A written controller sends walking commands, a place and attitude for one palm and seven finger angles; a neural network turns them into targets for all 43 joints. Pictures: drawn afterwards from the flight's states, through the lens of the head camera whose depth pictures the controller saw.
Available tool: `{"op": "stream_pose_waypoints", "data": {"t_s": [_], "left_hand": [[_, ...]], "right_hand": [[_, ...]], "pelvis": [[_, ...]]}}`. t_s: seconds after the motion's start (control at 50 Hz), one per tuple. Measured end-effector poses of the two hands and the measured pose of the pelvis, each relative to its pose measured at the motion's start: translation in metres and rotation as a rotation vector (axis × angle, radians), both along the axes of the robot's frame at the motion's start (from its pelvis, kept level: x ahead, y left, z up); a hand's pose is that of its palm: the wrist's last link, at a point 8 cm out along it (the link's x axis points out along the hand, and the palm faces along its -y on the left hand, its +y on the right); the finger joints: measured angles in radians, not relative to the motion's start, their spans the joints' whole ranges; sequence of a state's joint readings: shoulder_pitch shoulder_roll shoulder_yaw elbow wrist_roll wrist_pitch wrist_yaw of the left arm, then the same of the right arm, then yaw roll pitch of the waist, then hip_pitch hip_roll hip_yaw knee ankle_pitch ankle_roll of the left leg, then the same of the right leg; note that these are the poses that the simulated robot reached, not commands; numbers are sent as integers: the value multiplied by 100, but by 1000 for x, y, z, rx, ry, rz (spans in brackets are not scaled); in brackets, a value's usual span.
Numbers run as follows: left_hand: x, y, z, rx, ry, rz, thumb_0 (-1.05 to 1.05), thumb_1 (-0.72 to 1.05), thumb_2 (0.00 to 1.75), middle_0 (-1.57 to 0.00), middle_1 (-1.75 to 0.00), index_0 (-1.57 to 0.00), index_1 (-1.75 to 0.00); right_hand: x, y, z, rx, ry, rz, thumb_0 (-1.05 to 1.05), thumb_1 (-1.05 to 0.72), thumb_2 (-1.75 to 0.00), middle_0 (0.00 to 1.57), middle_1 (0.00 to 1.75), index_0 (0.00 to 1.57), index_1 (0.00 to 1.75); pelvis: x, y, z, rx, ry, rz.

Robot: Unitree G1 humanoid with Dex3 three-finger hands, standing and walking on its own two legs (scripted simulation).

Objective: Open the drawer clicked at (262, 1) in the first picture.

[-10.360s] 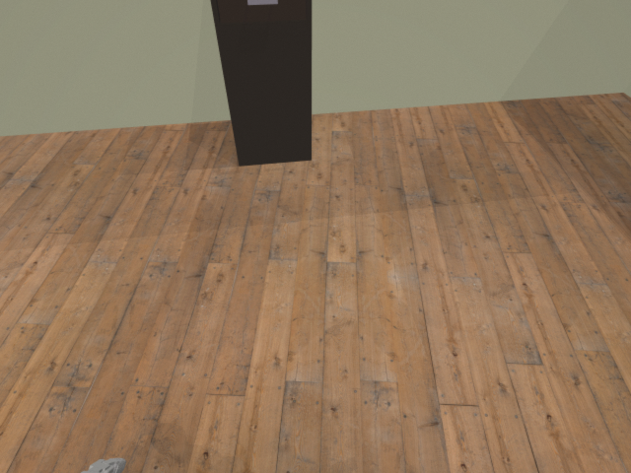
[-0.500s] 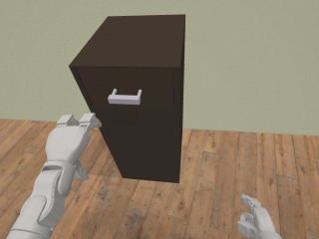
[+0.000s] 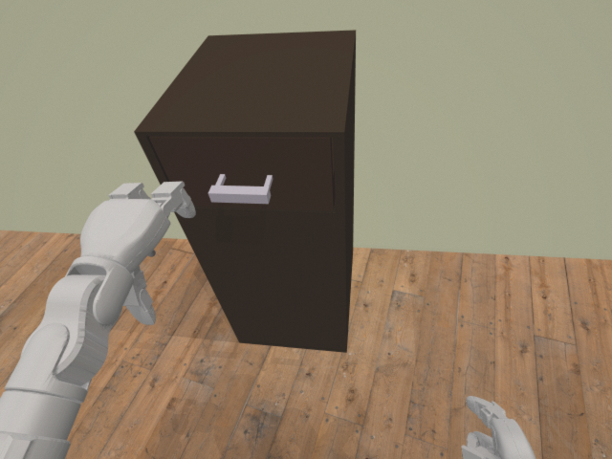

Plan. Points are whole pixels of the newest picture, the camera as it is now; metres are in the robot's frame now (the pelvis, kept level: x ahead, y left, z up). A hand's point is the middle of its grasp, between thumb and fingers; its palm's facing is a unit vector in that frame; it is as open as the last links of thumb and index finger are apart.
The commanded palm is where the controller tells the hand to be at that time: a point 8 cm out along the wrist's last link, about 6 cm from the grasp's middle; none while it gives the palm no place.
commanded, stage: raise the hand with hooked fingers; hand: left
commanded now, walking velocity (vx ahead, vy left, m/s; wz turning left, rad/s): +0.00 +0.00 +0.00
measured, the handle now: (242, 187) +0.57 +0.21 +0.01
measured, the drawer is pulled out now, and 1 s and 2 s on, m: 0.00 0.00 0.00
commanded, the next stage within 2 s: move the hooked fingers above the handle in 0.18 s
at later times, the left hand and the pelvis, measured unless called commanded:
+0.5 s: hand (165, 256) +0.32 +0.23 +0.11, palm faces +0.03 -0.04 -1.00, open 13.9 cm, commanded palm +0.30 +0.23 +0.17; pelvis -0.01 +0.00 +0.00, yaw +1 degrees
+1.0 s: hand (203, 222) +0.40 +0.21 +0.09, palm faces +0.02 -0.02 -1.00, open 13.9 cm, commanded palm +0.38 +0.22 +0.16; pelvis +0.00 +0.00 +0.00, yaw +0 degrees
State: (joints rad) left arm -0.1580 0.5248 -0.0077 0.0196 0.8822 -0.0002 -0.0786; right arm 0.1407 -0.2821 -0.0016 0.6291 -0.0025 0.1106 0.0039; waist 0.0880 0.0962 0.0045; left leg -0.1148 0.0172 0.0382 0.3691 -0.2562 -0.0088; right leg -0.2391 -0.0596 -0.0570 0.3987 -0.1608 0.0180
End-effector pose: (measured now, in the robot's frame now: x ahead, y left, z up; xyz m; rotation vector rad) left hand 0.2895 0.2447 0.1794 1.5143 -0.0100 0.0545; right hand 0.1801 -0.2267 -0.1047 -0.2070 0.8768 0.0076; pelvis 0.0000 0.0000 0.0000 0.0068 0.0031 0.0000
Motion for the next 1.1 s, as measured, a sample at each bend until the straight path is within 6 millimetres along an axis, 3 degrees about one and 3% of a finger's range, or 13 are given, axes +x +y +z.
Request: {"op": "stream_pose_waypoints", "data": {"t_s": [0.18,0.42,0.56,0.88,1.1], "left_hand": [[-11,-3,-2,5,-62,-20,0,-50,30,-32,-120,-32,-120],[-5,-6,-8,16,2,3,0,-50,30,-32,-120,-32,-120],[16,-15,-13,23,-3,-45,0,-50,30,-32,-120,-32,-120],[65,-24,-24,31,25,-61,0,-49,30,-32,-120,-32,-120],[106,-29,-33,48,27,-33,0,-49,30,-32,-120,-32,-120]], "right_hand": [[-13,-6,-4,-11,28,-12,1,-90,-90,20,30,20,30],[-1,9,1,19,-29,5,1,-90,-90,20,30,20,30],[-8,6,0,6,-16,-10,1,-90,-90,20,30,20,30],[-52,-24,-16,-43,122,-125,1,-90,-90,20,30,20,30],[-60,-25,-22,-44,158,-166,0,-90,-90,20,30,20,30]], "pelvis": [[-6,-1,0,3,0,1],[-12,-3,1,5,-9,9],[-13,-4,0,5,9,12],[-4,-1,-2,6,62,-3],[3,-1,-4,6,101,-8]]}}
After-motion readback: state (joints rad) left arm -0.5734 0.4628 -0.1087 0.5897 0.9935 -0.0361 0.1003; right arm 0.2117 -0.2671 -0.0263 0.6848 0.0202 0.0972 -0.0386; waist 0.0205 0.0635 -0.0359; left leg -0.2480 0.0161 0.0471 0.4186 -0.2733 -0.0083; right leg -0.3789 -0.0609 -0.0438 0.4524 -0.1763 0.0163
